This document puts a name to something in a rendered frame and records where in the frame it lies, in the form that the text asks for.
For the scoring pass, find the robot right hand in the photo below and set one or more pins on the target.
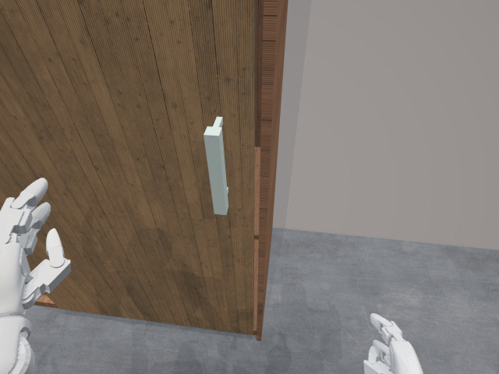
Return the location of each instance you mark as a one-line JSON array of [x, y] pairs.
[[398, 358]]

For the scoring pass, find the left robot forearm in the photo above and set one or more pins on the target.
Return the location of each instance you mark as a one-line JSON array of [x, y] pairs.
[[16, 355]]

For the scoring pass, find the robot left hand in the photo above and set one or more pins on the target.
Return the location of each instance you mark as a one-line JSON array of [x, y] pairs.
[[20, 221]]

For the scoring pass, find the handle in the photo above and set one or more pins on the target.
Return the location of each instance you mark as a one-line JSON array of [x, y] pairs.
[[213, 139]]

